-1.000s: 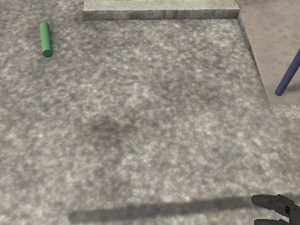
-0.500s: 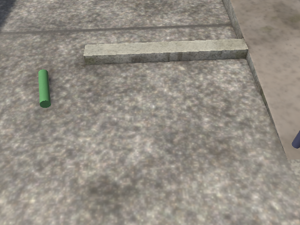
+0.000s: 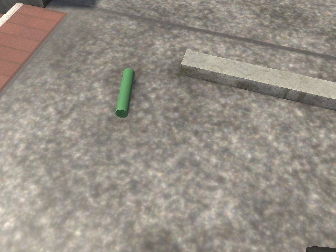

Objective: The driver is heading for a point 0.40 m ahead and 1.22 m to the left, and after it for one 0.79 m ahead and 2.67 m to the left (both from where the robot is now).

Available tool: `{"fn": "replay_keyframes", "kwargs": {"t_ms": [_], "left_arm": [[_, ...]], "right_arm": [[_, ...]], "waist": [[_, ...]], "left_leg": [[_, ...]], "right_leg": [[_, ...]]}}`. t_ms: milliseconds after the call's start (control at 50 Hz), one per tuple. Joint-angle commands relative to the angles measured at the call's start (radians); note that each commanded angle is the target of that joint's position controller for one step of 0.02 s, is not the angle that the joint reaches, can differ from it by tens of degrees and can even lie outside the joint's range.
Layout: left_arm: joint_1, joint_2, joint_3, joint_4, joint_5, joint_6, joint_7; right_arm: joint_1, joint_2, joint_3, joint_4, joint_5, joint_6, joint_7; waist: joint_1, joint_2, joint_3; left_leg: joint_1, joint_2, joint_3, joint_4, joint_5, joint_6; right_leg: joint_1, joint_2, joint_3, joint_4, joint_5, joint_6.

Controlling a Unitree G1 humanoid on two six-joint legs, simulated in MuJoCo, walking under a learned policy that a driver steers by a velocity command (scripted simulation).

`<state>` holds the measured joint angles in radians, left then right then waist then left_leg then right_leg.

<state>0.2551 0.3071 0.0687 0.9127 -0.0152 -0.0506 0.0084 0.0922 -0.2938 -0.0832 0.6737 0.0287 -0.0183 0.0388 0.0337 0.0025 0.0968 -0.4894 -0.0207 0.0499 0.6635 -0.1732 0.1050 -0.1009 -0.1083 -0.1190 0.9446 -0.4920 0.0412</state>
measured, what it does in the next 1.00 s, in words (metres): walks ahead, turning left: right foot, then left foot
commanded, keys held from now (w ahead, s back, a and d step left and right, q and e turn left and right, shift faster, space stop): w+q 1.00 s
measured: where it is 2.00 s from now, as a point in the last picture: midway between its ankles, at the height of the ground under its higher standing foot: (70, 137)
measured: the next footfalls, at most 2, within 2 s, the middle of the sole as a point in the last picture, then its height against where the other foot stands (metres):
right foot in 0.46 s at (195, 236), level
left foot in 0.98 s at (105, 198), level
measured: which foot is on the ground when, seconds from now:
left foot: down 0.00-0.48, up 0.50-0.96, down 0.98-1.00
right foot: up 0.00-0.44, down 0.46-0.98, up 1.00-1.00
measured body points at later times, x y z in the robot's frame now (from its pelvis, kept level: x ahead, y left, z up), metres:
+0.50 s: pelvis +0.31 +0.00 +0.01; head +0.34 +0.01 +0.45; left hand +0.47 +0.29 -0.06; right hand +0.41 -0.29 -0.11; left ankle +0.12 +0.07 -0.68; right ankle +0.45 -0.08 -0.72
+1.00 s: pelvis +0.55 +0.13 +0.00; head +0.58 +0.17 +0.45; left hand +0.40 +0.39 -0.13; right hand +0.88 +0.06 -0.06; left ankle +0.59 +0.27 -0.72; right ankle +0.46 -0.08 -0.69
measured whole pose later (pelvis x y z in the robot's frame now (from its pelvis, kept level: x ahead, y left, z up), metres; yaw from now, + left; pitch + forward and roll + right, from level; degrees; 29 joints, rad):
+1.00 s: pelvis +0.55 +0.13 +0.00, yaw +36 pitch +2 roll -2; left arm 0.31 0.32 0.08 0.85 -0.01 -0.04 0.01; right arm 0.06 -0.29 -0.07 0.59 0.03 -0.02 0.04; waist 0.06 0.01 0.07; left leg -0.51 -0.01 0.04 0.62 -0.12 0.11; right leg -0.01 -0.10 -0.21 0.68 -0.50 0.05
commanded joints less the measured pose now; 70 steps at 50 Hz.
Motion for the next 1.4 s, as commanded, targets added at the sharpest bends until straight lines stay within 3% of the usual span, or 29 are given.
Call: {"fn": "replay_keyframes", "kwargs": {"t_ms": [20, 40, 80, 160, 260, 340, 400, 440, 460, 480, 500, 520, 540, 580, 660, 780, 880, 920, 960, 980, 1000, 1020, 1040, 1060, 1100, 1160, 1260, 1320, 1400], "left_arm": [[-0.128, 0.124, 0.009, -0.173, -0.038, -0.085, -0.014], [-0.121, 0.11, 0.007, -0.16, -0.02, -0.095, -0.005], [-0.086, 0.125, 0.018, -0.145, 0.008, -0.081, -0.003], [-0.145, 0.087, 0.012, -0.173, 0.031, -0.048, -0.005], [-0.325, 0.047, -0.005, -0.234, 0.022, -0.056, -0.018], [-0.395, 0.067, -0.003, -0.276, 0.012, -0.07, -0.037], [-0.358, 0.095, 0.007, -0.276, 0.01, -0.082, -0.044], [-0.198, 0.133, 0.03, -0.238, 0.016, -0.091, -0.034], [-0.044, 0.174, 0.044, -0.22, 0.032, -0.093, -0.027], [0.092, 0.252, 0.066, -0.197, 0.046, -0.082, -0.021], [0.096, 0.189, 0.052, -0.188, 0.016, -0.074, -0.031], [0.04, 0.111, 0.032, -0.205, 0.007, -0.066, -0.025], [-0.015, 0.087, 0.023, -0.212, 0.014, -0.055, -0.019], [-0.07, 0.055, 0.009, -0.199, 0.029, -0.052, -0.015], [-0.068, 0.082, 0.022, -0.167, 0.017, -0.069, -0.016], [-0.04, 0.133, 0.036, -0.144, 0.013, -0.056, -0.01], [0.032, 0.18, 0.049, -0.114, -0.008, -0.026, -0.007], [0.029, 0.211, 0.058, -0.116, -0.018, -0.011, -0.001], [0.012, 0.211, 0.055, -0.124, -0.024, 0.004, 0.008], [0.031, 0.163, 0.034, -0.141, 0.004, 0.0, 0.011], [0.111, 0.019, -0.013, -0.208, 0.04, -0.026, -0.002], [0.004, 0.11, -0.001, -0.218, 0.002, -0.064, -0.016], [-0.083, 0.151, 0.009, -0.247, -0.031, -0.083, -0.023], [-0.086, 0.135, 0.003, -0.244, -0.018, -0.092, -0.018], [-0.063, 0.142, 0.013, -0.227, 0.019, -0.083, -0.014], [-0.055, 0.11, 0.007, -0.23, 0.031, -0.052, -0.016], [-0.242, 0.051, -0.018, -0.28, 0.028, -0.049, -0.023], [-0.317, 0.066, -0.015, -0.311, 0.011, -0.057, -0.033], [-0.259, 0.115, 0.01, -0.302, 0.008, -0.071, -0.039]], "right_arm": [[0.271, -0.182, -0.051, 0.003, -0.009, -0.04, -0.001], [0.208, -0.16, -0.043, 0.0, -0.01, -0.05, -0.002], [0.128, -0.113, -0.024, -0.023, -0.024, -0.055, -0.01], [0.169, -0.141, -0.029, -0.01, -0.014, -0.061, -0.036], [0.24, -0.154, -0.031, 0.018, -0.012, -0.048, -0.057], [0.299, -0.149, -0.03, 0.05, -0.003, -0.038, -0.061], [0.299, -0.15, -0.033, 0.058, -0.005, -0.021, -0.073], [0.268, -0.133, -0.026, 0.046, -0.009, -0.013, -0.071], [0.249, -0.09, -0.008, 0.023, -0.021, -0.015, -0.064], [0.386, -0.019, 0.012, 0.007, -0.002, -0.022, -0.062], [0.42, -0.074, 0.014, 0.009, 0.009, -0.029, -0.062], [0.325, -0.156, -0.008, 0.011, 0.014, -0.026, -0.061], [0.241, -0.172, -0.013, -0.006, 0.004, -0.022, -0.061], [0.19, -0.138, -0.018, -0.025, -0.01, -0.017, -0.054], [0.175, -0.062, -0.001, -0.049, -0.003, 0.003, -0.048], [0.033, -0.04, 0.013, -0.088, -0.004, -0.016, -0.016], [-0.089, -0.046, 0.014, -0.146, -0.002, -0.016, 0.013], [-0.049, -0.082, -0.004, -0.15, -0.009, -0.011, 0.017], [0.195, -0.161, -0.052, -0.091, -0.007, -0.003, 0.007], [0.365, -0.24, -0.086, -0.048, -0.002, 0.009, -0.014], [0.311, -0.349, -0.092, -0.062, 0.005, -0.002, -0.019], [0.344, -0.262, -0.068, -0.092, -0.003, -0.019, -0.014], [0.311, -0.207, -0.05, -0.075, -0.011, -0.034, -0.011], [0.254, -0.18, -0.041, -0.075, -0.007, -0.041, -0.011], [0.143, -0.131, -0.021, -0.1, -0.023, -0.042, -0.018], [0.13, -0.142, -0.023, -0.092, -0.022, -0.046, -0.033], [0.198, -0.172, -0.032, -0.05, -0.011, -0.038, -0.057], [0.26, -0.177, -0.034, -0.016, -0.001, -0.031, -0.057], [0.262, -0.162, -0.033, -0.005, -0.005, -0.019, -0.063]], "waist": [[-0.135, 0.102, -0.258], [-0.086, 0.021, -0.188], [-0.027, 0.05, -0.152], [-0.029, 0.026, -0.107], [-0.094, 0.066, -0.06], [-0.118, 0.074, -0.053], [-0.092, 0.106, -0.066], [-0.008, 0.123, -0.145], [0.065, 0.082, -0.293], [0.038, -0.189, -0.468], [0.027, -0.299, -0.479], [0.047, -0.175, -0.317], [0.042, -0.089, -0.209], [-0.005, -0.079, -0.097], [-0.028, -0.087, -0.067], [0.017, -0.054, -0.052], [0.043, -0.057, -0.018], [-0.001, -0.089, -0.063], [-0.146, -0.08, -0.195], [-0.212, 0.022, -0.289], [-0.069, 0.279, -0.373], [-0.156, 0.162, -0.476], [-0.162, 0.115, -0.326], [-0.116, 0.042, -0.245], [-0.038, 0.037, -0.168], [-0.01, 0.037, -0.141], [-0.077, 0.059, -0.085], [-0.107, 0.076, -0.074], [-0.067, 0.118, -0.093]], "left_leg": [[0.728, 0.312, -0.69, -0.42, -0.236, 0.237], [0.588, 0.265, -0.575, -0.412, -0.112, 0.203], [0.43, 0.204, -0.455, -0.434, 0.046, 0.178], [0.33, 0.167, -0.365, -0.469, 0.204, 0.186], [0.27, 0.106, -0.308, -0.456, 0.125, 0.119], [0.348, 0.14, -0.384, -0.381, 0.102, 0.102], [0.436, 0.172, -0.454, -0.286, 0.18, 0.087], [0.419, 0.122, -0.441, -0.144, 0.351, 0.052], [0.306, 0.069, -0.392, 0.088, 0.29, 0.018], [-0.056, -0.083, -0.263, 0.454, -0.141, -0.07], [-0.225, -0.049, -0.259, 0.617, -0.419, -0.081], [-0.287, 0.009, -0.256, 0.678, -0.338, -0.089], [-0.272, 0.047, -0.206, 0.667, -0.259, -0.093], [-0.205, 0.109, -0.193, 0.575, -0.176, -0.088], [-0.193, 0.15, -0.16, 0.457, -0.117, -0.097], [-0.174, 0.136, -0.092, 0.134, 0.184, -0.097], [-0.156, 0.1, -0.024, -0.024, 0.134, -0.057], [-0.058, 0.039, 0.028, -0.042, 0.022, -0.017], [0.286, -0.043, 0.059, -0.116, 0.04, 0.048], [0.603, 0.054, -0.124, -0.128, 0.039, 0.104], [0.887, 0.306, -0.707, -0.224, -0.13, 0.292], [0.92, 0.352, -0.879, -0.353, -0.258, 0.316], [0.822, 0.323, -0.728, -0.372, -0.181, 0.264], [0.675, 0.278, -0.61, -0.37, -0.086, 0.228], [0.446, 0.212, -0.469, -0.399, 0.114, 0.196], [0.303, 0.182, -0.388, -0.434, 0.259, 0.209], [0.2, 0.096, -0.295, -0.424, 0.148, 0.138], [0.246, 0.126, -0.363, -0.39, 0.066, 0.118], [0.34, 0.158, -0.464, -0.257, 0.083, 0.086]], "right_leg": [[-0.697, 0.056, 0.185, 0.414, 0.028, -0.056], [-0.647, 0.012, 0.194, 0.327, 0.109, -0.062], [-0.532, -0.029, 0.211, 0.215, 0.195, -0.051], [-0.535, -0.005, 0.18, 0.028, 0.31, 0.011], [-0.475, 0.066, 0.166, -0.326, 0.592, 0.032], [-0.45, 0.094, 0.189, -0.441, 0.607, 0.007], [-0.413, 0.103, 0.2, -0.476, 0.488, -0.026], [-0.184, 0.116, 0.163, -0.522, 0.463, -0.074], [0.097, -0.001, 0.258, -0.471, 0.457, -0.135], [0.505, -0.247, 0.67, -0.503, 0.287, -0.292], [0.539, -0.325, 0.929, -0.611, 0.066, -0.319], [0.401, -0.29, 0.798, -0.643, -0.026, -0.275], [0.251, -0.249, 0.649, -0.661, 0.049, -0.239], [0.036, -0.174, 0.457, -0.717, 0.237, -0.216], [-0.044, -0.16, 0.275, -0.799, 0.404, -0.239], [0.016, -0.12, 0.046, -0.809, 0.568, -0.206], [0.153, -0.166, -0.026, -0.757, 0.682, -0.175], [0.199, -0.172, -0.061, -0.631, 1.0, -0.155], [0.112, -0.135, -0.111, -0.293, 1.148, -0.113], [-0.14, -0.096, -0.11, 0.014, 0.835, -0.069], [-0.584, 0.113, -0.014, 0.353, -0.088, -0.013], [-0.694, 0.116, 0.199, 0.452, -0.108, -0.026], [-0.767, 0.07, 0.199, 0.424, -0.004, -0.046], [-0.718, 0.027, 0.199, 0.331, 0.083, -0.053], [-0.579, -0.017, 0.206, 0.203, 0.165, -0.035], [-0.515, -0.005, 0.176, 0.091, 0.221, 0.012], [-0.432, 0.067, 0.157, -0.282, 0.541, 0.041], [-0.4, 0.093, 0.181, -0.399, 0.566, 0.026], [-0.324, 0.102, 0.195, -0.445, 0.439, -0.025]]}}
